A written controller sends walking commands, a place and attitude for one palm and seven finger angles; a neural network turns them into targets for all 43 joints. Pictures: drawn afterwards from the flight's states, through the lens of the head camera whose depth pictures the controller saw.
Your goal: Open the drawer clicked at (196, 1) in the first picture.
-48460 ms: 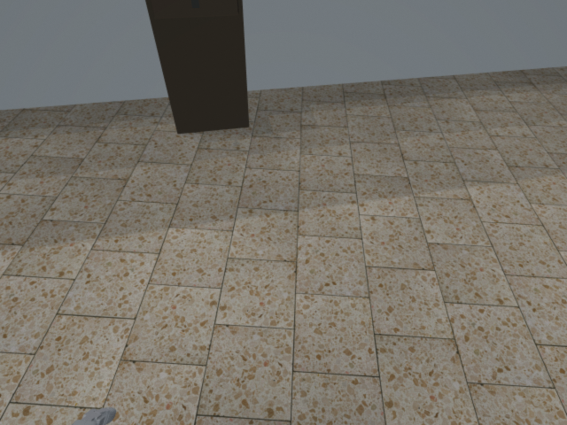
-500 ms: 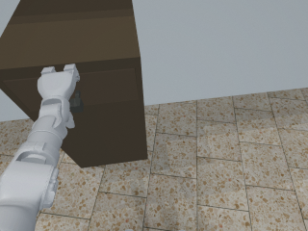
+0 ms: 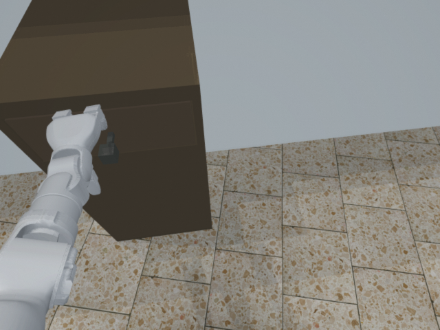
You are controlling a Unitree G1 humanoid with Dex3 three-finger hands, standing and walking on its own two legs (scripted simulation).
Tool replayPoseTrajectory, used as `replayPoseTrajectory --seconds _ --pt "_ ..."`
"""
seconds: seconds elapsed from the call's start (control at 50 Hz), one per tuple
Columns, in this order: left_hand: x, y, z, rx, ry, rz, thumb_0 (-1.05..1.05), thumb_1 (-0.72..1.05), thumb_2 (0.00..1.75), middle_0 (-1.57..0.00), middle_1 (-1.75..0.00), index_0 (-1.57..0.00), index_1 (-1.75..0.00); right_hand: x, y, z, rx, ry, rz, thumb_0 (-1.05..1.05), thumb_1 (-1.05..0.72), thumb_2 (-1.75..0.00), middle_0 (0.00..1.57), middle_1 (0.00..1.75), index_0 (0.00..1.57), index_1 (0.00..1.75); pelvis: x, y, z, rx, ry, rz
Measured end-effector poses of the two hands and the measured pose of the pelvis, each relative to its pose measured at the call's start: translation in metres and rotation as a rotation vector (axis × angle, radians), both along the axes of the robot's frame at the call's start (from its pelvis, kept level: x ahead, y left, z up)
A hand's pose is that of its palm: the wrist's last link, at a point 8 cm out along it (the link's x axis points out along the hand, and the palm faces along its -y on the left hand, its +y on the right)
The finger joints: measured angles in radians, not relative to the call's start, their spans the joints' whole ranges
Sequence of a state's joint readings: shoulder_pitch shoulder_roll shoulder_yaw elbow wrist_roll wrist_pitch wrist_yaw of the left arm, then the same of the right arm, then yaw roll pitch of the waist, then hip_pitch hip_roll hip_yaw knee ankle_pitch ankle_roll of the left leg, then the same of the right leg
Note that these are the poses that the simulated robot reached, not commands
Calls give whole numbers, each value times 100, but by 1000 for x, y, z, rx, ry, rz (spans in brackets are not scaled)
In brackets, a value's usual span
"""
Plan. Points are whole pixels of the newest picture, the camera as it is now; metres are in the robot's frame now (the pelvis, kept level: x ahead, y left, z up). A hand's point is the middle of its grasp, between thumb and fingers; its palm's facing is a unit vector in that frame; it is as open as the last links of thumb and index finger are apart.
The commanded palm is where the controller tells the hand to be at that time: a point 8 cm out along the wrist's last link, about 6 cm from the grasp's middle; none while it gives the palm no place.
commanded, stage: move the hooked fingers above the handle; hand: left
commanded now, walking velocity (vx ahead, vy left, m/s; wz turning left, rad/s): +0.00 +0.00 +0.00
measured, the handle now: (109, 147) +0.51 +0.24 -0.02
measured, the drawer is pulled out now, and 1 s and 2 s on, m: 0.00 0.00 0.00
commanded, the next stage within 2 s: lower the fingers behind the handle in 0.80 s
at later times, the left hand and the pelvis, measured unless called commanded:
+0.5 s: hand (97, 157) +0.45 +0.23 +0.03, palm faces -0.13 -0.07 -0.99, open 13.8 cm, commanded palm +0.45 +0.24 +0.10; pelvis +0.00 +0.01 +0.00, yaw +2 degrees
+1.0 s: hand (88, 153) +0.45 +0.25 +0.04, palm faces -0.09 -0.03 -1.00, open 13.8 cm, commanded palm +0.45 +0.25 +0.09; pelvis -0.01 +0.00 +0.00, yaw +2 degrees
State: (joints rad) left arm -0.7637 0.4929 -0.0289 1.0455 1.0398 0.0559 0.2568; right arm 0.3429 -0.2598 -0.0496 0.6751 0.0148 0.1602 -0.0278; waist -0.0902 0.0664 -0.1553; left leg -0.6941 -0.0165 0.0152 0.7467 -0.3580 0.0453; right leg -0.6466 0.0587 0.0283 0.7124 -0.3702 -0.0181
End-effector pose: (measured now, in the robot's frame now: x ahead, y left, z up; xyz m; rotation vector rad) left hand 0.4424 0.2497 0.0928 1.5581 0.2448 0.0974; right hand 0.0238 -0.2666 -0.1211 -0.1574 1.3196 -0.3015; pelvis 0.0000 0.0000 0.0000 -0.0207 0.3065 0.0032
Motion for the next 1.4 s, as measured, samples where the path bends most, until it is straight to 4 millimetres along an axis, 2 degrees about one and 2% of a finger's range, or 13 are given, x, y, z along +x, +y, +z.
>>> replayPoseTrajectory --seconds 0.08,0.18,0.28,0.38,0.48,0.6,0.7,0.82,0.9,1.02,1.12,1.24,1.4 --pt "-10 -8 -7 -56 59 -84 0 -48 30 -32 -120 -32 -121 3 3 6 -13 -8 5 1 -91 -90 20 30 20 30 2 0 3 -1 -24 11" --pt "-11 -20 2 -68 -52 -222 0 -49 30 -32 -120 -32 -120 8 1 8 -44 -23 23 1 -91 -90 20 30 21 30 0 1 0 -5 -22 23" --pt "-3 1 8 -21 -141 -123 0 -49 30 -32 -120 -32 -120 10 0 2 -42 -25 38 1 -91 -90 20 30 20 30 -6 3 -5 -7 5 19" --pt "-6 20 2 20 -48 2 0 -48 30 -32 -120 -32 -120 5 5 -1 -14 -9 31 1 -91 -90 20 30 20 30 -6 7 -4 -9 9 17" --pt "-10 -5 -7 -57 39 -108 0 -48 30 -32 -120 -32 -120 1 10 4 -21 9 32 1 -91 -90 20 30 20 30 -2 9 0 -12 -19 30" --pt "4 -35 5 -90 -108 -260 0 -49 30 -32 -120 -32 -120 -2 10 6 -52 -13 19 1 -91 -90 20 30 21 30 -4 10 -4 -13 -8 23" --pt "12 -30 11 -25 -177 -183 0 -49 30 -38 -125 -32 -120 -7 13 -3 -18 -3 16 1 -91 -90 20 30 20 30 -8 12 -8 -10 15 0" --pt "-1 2 -8 6 -2 20 0 -48 30 -36 -124 -31 -120 -12 19 -6 25 7 -13 1 -91 -90 20 30 20 30 -7 10 -2 -2 0 -15" --pt "-8 15 -8 -22 53 -8 0 -48 30 -35 -122 -32 -120 -14 16 3 -8 12 -8 1 -91 -90 20 30 21 30 -6 6 1 -4 -13 5" --pt "-4 -2 1 -37 -21 -186 0 -49 30 -33 -121 -32 -120 -12 0 9 -74 31 28 1 -91 -90 20 30 21 30 -6 5 -3 -15 -5 38" --pt "5 -14 -15 -67 -56 -172 0 -49 30 -32 -120 -32 -120 -9 -8 6 -84 26 30 1 -91 -90 20 30 20 30 -7 6 -9 -16 27 26" --pt "8 -14 -34 -42 -52 -112 0 -49 30 -32 -120 -32 -120 -11 -3 -1 -56 26 15 1 -91 -90 20 30 20 30 -6 6 -13 -14 54 7" --pt "5 -6 -31 -22 -39 -68 0 -48 30 -32 -120 -32 -120 -18 10 -8 -8 53 -2 1 -91 -90 20 30 20 30 -1 4 -11 -15 48 7"
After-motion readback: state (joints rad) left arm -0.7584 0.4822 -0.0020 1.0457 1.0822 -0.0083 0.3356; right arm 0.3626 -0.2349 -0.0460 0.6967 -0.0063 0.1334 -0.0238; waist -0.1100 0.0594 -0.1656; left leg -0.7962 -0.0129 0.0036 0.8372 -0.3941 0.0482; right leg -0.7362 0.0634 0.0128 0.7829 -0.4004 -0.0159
